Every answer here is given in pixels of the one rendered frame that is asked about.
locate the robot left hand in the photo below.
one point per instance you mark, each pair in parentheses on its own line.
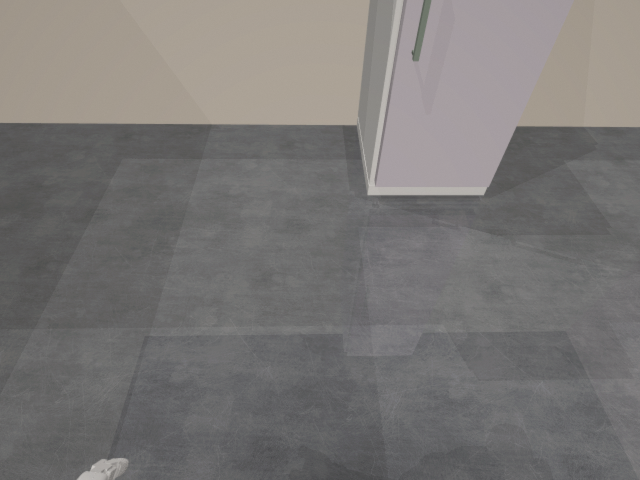
(105,470)

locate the fridge door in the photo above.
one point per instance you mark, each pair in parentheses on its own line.
(451,115)

